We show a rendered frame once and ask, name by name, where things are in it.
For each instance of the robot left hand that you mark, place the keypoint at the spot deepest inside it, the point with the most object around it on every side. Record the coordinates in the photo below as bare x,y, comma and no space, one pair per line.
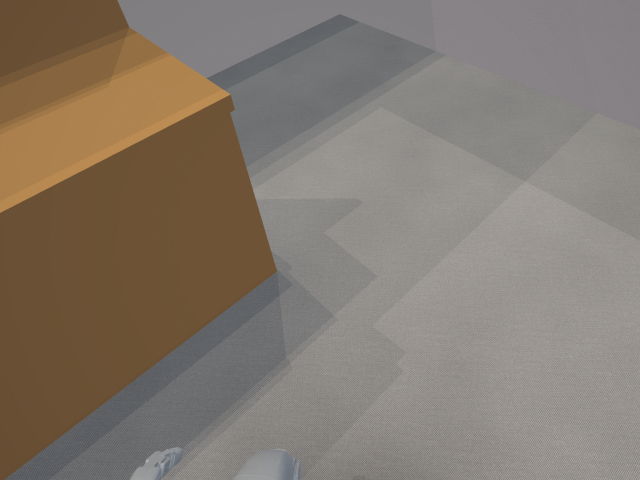
158,464

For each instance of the left robot thigh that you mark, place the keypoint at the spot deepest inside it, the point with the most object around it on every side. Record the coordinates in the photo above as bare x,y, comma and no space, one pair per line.
269,464

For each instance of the table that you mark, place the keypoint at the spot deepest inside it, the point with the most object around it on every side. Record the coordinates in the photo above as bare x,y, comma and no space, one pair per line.
128,221

